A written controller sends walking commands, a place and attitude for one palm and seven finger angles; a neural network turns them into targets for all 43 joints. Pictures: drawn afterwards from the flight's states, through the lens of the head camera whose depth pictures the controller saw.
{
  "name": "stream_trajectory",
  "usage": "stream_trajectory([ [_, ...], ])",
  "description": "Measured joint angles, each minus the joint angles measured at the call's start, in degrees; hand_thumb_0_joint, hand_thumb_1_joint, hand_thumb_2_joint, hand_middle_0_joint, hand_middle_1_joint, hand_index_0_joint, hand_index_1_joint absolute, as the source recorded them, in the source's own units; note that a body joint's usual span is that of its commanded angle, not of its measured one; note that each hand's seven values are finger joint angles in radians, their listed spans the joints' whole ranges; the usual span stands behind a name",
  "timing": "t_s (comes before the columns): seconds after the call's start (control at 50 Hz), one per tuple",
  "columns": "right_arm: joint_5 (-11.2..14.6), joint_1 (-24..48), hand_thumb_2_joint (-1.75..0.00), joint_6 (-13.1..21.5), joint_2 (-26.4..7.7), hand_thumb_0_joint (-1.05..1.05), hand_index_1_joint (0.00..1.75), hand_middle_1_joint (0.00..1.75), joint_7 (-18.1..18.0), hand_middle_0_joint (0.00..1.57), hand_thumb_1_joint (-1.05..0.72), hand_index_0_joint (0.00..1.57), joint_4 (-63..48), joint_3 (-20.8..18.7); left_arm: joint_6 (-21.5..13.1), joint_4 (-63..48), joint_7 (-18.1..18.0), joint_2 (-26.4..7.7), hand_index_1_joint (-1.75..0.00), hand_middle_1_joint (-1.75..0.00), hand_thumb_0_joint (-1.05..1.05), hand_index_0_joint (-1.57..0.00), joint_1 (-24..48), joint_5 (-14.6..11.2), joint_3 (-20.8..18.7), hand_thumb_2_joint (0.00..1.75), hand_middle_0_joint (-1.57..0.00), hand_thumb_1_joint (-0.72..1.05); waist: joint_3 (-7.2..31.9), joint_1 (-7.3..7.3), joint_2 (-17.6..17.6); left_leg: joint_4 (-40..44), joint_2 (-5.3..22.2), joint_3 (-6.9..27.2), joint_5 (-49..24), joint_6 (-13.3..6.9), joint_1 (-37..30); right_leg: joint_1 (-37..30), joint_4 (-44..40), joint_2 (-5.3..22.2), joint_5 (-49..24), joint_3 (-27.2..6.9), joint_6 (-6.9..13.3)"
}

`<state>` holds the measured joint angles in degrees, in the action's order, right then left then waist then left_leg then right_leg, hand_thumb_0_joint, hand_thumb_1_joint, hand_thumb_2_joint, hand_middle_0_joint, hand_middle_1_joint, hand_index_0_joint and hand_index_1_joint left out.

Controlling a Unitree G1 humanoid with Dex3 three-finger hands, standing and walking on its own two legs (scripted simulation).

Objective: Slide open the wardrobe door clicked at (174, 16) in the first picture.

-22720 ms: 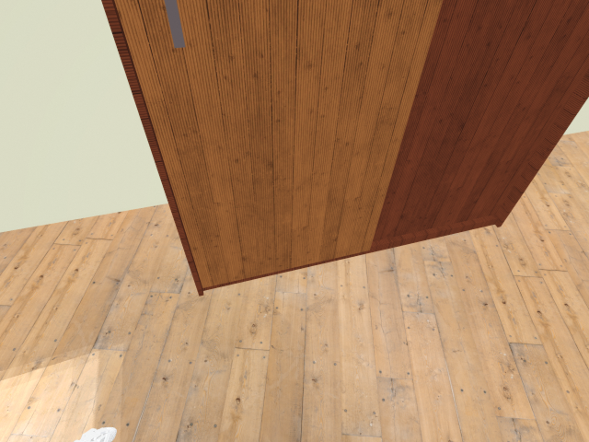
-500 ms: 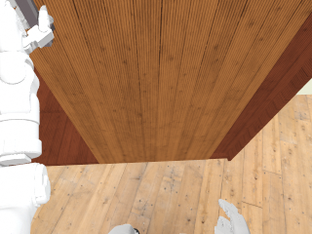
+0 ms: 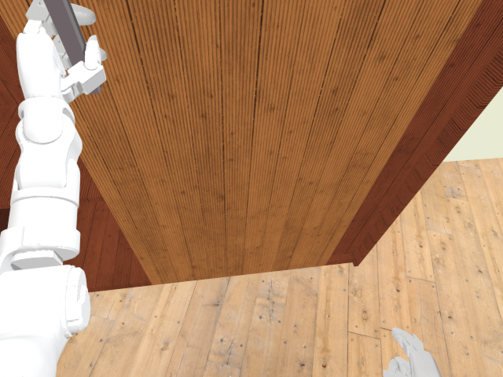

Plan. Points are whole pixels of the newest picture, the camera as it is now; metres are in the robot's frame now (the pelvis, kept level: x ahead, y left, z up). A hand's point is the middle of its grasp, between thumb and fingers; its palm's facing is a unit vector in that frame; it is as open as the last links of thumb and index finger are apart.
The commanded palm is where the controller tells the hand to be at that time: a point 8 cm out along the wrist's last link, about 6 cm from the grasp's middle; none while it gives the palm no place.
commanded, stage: stop walking and hold the door there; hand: left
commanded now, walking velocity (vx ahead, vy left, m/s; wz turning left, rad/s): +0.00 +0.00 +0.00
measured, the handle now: (75, 29) +0.50 +0.25 +0.27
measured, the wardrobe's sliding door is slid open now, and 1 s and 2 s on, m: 0.53 0.53 0.53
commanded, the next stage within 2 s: loosen the grip on the handle in 0.26 s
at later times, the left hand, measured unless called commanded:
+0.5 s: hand (82, 52) +0.46 +0.23 +0.26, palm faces +0.27 -0.96 -0.07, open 6.8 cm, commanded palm +0.41 +0.26 +0.24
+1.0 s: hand (83, 62) +0.46 +0.24 +0.24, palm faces +0.28 -0.94 -0.17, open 14.4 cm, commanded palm +0.43 +0.27 +0.25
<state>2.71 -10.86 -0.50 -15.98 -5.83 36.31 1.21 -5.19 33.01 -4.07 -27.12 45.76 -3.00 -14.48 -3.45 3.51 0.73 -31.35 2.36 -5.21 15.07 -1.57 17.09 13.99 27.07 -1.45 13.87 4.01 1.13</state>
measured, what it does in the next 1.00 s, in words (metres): stands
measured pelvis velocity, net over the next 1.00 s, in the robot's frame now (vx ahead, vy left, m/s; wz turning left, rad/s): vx -0.01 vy -0.01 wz -0.01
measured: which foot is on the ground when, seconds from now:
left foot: down 0.00-1.00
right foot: down 0.00-1.00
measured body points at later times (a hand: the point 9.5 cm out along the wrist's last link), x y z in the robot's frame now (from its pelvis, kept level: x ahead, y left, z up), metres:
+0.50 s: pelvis -0.02 -0.01 +0.00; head +0.00 +0.01 +0.45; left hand +0.44 +0.28 +0.26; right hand +0.06 -0.27 -0.10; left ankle +0.02 +0.10 -0.74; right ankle +0.00 -0.11 -0.74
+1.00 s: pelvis -0.01 -0.01 +0.00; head +0.02 -0.01 +0.45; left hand +0.44 +0.29 +0.25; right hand +0.03 -0.28 -0.11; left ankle +0.02 +0.09 -0.74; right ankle +0.00 -0.11 -0.74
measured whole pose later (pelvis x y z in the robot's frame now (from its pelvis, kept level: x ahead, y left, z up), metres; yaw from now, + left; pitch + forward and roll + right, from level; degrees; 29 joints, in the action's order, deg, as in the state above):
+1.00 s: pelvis -0.01 -0.01 +0.00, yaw -1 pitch +5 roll -1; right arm 2.2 -22.9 8.4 -15.6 -3.4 42.5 0.3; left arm -8.6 51.3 3.4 -32.7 53.0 0.6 -20.1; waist 1.8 4.2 0.1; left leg -29.1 1.6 -4.6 12.5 -1.4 21.6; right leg 20.0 27.6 -1.6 12.7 3.3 2.3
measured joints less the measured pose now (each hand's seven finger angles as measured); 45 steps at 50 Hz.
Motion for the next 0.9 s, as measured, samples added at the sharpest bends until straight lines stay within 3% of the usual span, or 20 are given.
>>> stream_trajectory([
  [0.2,-0.4,-3.1,-0.90,-0.6,2.8,0.01,0.30,0.30,0.1,0.21,-0.90,0.20,2.5,2.1,0.4,5.0,0.0,0.1,-1.37,-1.41,-0.06,-0.28,2.8,-0.4,0.5,0.76,-0.46,0.74,0.1,-0.46,-1.6,0.3,-0.2,-0.6,-1.1,-0.5,1.1,1.4,0.1,0.3,-1.2,-0.5,-0.4],
  [0.36,-0.2,-4.4,-0.90,-0.8,2.3,0.01,0.30,0.30,-0.3,0.21,-0.90,0.20,4.1,1.9,0.0,8.6,0.3,-0.1,-1.37,-1.41,-0.05,-0.29,3.7,-0.2,0.2,0.76,-0.46,0.74,1.0,-0.24,-2.0,0.1,-0.3,-0.6,-1.1,-0.4,1.1,1.7,0.8,0.4,-0.8,-0.5,-0.3],
  [0.38,-0.4,-4.4,-0.90,0.1,2.4,0.01,0.30,0.30,0.2,0.21,-0.90,0.20,4.3,1.0,-0.3,10.5,1.8,-0.1,-1.37,-1.41,-0.06,-0.29,5.6,1.9,-1.0,0.76,-0.46,0.72,0.1,-0.72,-1.8,0.0,-0.2,-0.7,-1.1,-0.4,0.7,1.2,0.7,0.3,-0.9,-0.6,-0.3],
  [0.4,-1.6,-4.5,-0.90,2.1,2.7,0.01,0.30,0.30,1.1,0.21,-0.90,0.20,5.0,-0.3,0.2,14.1,4.4,-0.4,-1.37,-1.41,-0.06,-0.30,8.8,4.3,-3.0,0.76,-0.46,0.69,0.5,-0.80,-1.3,0.0,-0.2,-0.7,-1.3,-0.4,1.3,2.1,1.1,0.3,-1.0,-0.6,0.0],
  [0.44,-1.9,-5.2,-0.90,5.2,2.8,0.01,0.30,0.30,2.0,0.21,-0.90,0.20,5.8,-1.6,2.8,21.9,6.3,-1.8,-1.38,-1.41,-0.05,-0.33,15.2,6.7,-4.8,0.76,-0.46,0.61,2.9,0.02,-0.3,0.8,-0.9,-0.3,-2.5,-0.3,3.8,5.0,1.9,0.9,-1.1,-0.1,0.5],
  [0.48,-2.3,-6.1,-0.90,6.9,2.3,0.01,0.30,0.30,2.8,0.21,-0.90,0.20,5.7,-1.9,3.5,25.6,7.2,-2.4,-1.38,-1.41,-0.03,-0.36,17.2,6.2,-6.9,0.74,-0.48,0.55,4.8,0.30,0.5,2.2,-1.1,-0.3,-3.7,-0.1,4.6,6.3,1.6,1.1,-1.5,-0.1,0.7],
  [0.52,-2.8,-7.1,-0.90,8.0,1.4,0.01,0.30,0.30,3.4,0.21,-0.90,0.20,5.1,-2.2,1.4,25.8,6.4,-3.2,-1.39,-1.41,-0.02,-0.39,15.9,6.3,-8.0,0.71,-0.49,0.47,5.8,0.61,0.6,2.9,-0.9,-0.6,-4.4,0.1,4.6,6.5,1.2,0.9,-2.1,-0.3,0.9],
  [0.58,-2.7,-8.4,-0.90,8.7,-0.1,0.01,0.30,0.30,4.3,0.21,-0.90,0.20,4.2,-2.6,-1.8,25.1,3.7,-4.2,-1.36,-1.41,-0.01,-0.37,13.8,7.7,-5.5,0.63,-0.48,0.30,6.1,1.06,0.4,2.5,-0.7,-0.5,-4.5,0.1,5.1,7.0,1.7,0.7,-2.3,-0.2,1.1],
  [0.64,-1.8,-9.0,-0.90,8.6,-1.0,0.01,0.30,0.30,4.3,0.21,-0.90,0.20,4.3,-2.3,-3.7,25.9,3.3,-5.3,-1.30,-1.40,0.00,-0.29,13.8,6.8,-4.8,0.51,-0.47,0.07,5.4,1.86,0.6,2.0,-0.7,-0.2,-4.4,0.0,5.7,7.7,2.4,0.7,-2.1,0.0,1.2],
  [0.74,-0.7,-10.7,-0.90,8.7,-1.2,0.01,0.30,0.30,3.4,0.21,-0.90,0.20,5.2,-1.8,-5.0,25.5,5.8,-6.2,-1.28,-1.37,0.00,-0.28,13.2,5.0,-3.7,0.34,-0.43,-0.27,5.0,1.77,1.4,1.4,-0.7,0.4,-4.2,0.0,6.5,8.6,2.7,0.2,-2.2,-0.2,1.6],
  [0.84,-0.5,-11.0,-0.90,8.7,-1.1,0.01,0.30,0.30,2.6,0.21,-0.90,0.20,5.9,-1.3,-4.4,23.8,6.1,-7.3,-1.26,-1.30,-0.01,-0.31,11.1,4.8,-6.6,0.25,-0.38,-0.44,4.7,2.43,0.7,1.2,-0.3,0.3,-3.6,0.2,6.4,8.3,2.1,-0.5,-2.1,-0.9,1.6],
  [0.9,-0.5,-11.7,-0.90,9.0,-0.4,0.01,0.30,0.30,2.3,0.21,-0.90,0.20,6.2,-1.3,-4.5,23.0,6.9,-7.5,-1.23,-1.33,-0.01,-0.30,10.6,4.0,-6.8,0.22,-0.44,-0.49,4.7,1.98,0.3,1.4,-0.3,0.3,-3.2,0.3,6.0,7.7,1.5,-0.5,-1.9,-0.9,1.5],
])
